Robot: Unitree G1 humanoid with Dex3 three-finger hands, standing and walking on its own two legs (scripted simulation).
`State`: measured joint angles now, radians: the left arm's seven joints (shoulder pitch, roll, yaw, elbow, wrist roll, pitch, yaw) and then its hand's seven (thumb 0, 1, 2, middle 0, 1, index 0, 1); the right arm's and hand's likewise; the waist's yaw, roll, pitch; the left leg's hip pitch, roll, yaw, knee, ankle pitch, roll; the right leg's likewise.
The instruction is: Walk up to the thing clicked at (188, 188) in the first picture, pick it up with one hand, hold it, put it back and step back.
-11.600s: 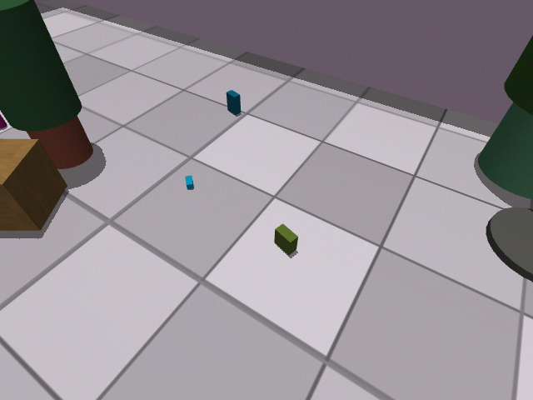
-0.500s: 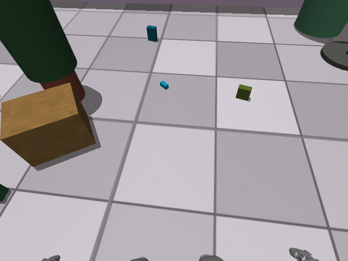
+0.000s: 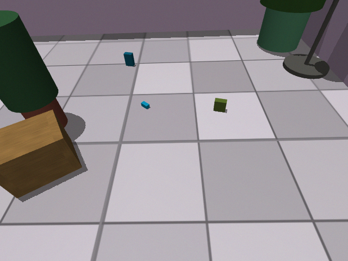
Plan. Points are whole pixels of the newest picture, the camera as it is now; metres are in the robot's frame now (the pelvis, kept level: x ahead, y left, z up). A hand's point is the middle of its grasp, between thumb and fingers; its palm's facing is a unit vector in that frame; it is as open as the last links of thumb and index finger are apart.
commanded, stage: walk up
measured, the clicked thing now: (145, 105) +1.52 +0.26 -0.74
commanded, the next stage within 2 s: stand in 0.90 s
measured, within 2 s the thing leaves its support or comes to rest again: neither
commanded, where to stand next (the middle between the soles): +0.10 +0.04 m, yaw +0 degrees
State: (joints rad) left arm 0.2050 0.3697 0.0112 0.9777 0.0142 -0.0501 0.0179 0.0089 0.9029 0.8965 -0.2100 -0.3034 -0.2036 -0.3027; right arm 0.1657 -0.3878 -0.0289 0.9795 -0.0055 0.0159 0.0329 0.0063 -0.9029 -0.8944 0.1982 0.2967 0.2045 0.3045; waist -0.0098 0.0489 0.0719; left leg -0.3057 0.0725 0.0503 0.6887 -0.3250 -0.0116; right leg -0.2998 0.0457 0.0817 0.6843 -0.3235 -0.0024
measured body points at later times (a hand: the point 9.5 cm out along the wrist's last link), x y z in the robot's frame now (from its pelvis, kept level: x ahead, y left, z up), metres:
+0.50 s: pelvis +0.02 +0.01 +0.02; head +0.05 +0.01 +0.47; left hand +0.13 +0.31 -0.11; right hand +0.08 -0.30 -0.11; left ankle +0.03 +0.14 -0.72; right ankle +0.03 -0.12 -0.72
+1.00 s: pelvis +0.03 +0.02 +0.02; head +0.04 +0.01 +0.47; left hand +0.15 +0.31 -0.10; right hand +0.09 -0.29 -0.11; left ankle +0.03 +0.14 -0.72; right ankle +0.03 -0.12 -0.72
